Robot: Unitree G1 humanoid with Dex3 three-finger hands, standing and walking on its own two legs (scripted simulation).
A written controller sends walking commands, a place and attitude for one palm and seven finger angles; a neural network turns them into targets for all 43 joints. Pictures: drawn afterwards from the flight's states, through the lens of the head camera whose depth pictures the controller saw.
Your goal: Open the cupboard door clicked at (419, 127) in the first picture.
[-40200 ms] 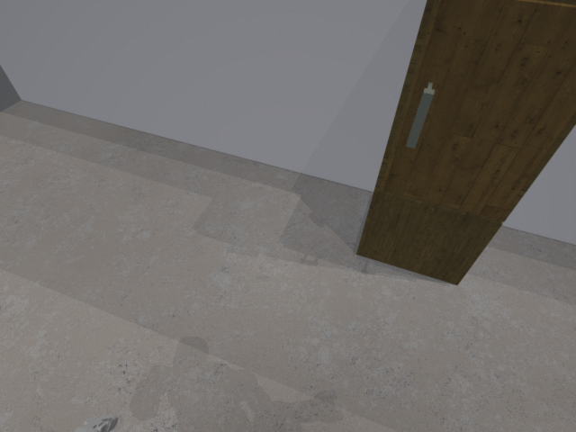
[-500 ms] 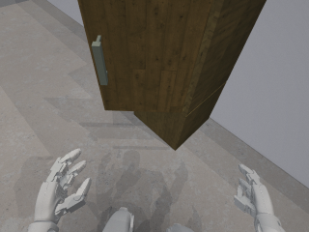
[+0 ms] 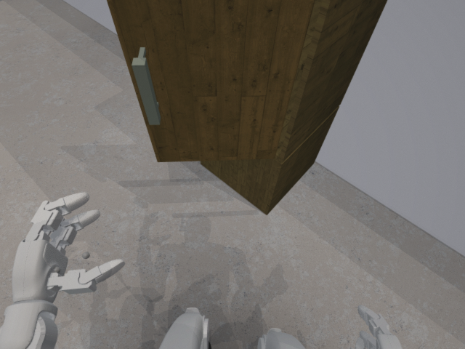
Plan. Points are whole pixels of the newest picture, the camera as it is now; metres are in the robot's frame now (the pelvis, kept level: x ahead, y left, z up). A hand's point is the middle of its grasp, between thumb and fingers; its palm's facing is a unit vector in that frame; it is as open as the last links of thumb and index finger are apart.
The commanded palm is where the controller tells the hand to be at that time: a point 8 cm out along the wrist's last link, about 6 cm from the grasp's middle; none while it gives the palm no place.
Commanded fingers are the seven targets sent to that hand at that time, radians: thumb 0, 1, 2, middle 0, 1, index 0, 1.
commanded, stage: raise the hand with hooked fingers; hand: left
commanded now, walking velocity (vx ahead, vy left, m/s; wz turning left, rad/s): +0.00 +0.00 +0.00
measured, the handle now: (149, 88) +0.63 +0.22 +0.05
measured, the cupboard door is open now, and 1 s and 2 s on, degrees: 45 45 45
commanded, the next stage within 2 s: move the hooked fingers beside the handle in 1.14 s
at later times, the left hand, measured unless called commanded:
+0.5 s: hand (56, 235) +0.27 +0.29 +0.05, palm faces +0.11 -0.99 -0.03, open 13.9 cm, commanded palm +0.25 +0.34 +0.06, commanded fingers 0.00 -0.50 0.30 -0.30 -1.20 -0.30 -1.20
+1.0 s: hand (61, 217) +0.30 +0.28 +0.07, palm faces +0.14 -0.99 -0.03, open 14.0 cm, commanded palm +0.26 +0.33 +0.07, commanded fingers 0.00 -0.50 0.30 -0.30 -1.20 -0.30 -1.20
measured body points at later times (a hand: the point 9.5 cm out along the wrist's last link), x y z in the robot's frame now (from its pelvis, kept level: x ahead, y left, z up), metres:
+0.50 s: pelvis +0.00 +0.02 +0.01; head +0.07 +0.05 +0.46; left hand +0.26 +0.34 +0.06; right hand +0.19 -0.20 -0.06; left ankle +0.06 +0.10 -0.65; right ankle -0.01 -0.10 -0.65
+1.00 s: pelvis +0.01 +0.01 +0.02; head +0.08 +0.02 +0.46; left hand +0.28 +0.33 +0.07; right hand +0.15 -0.25 -0.07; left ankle +0.06 +0.10 -0.65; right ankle -0.01 -0.10 -0.65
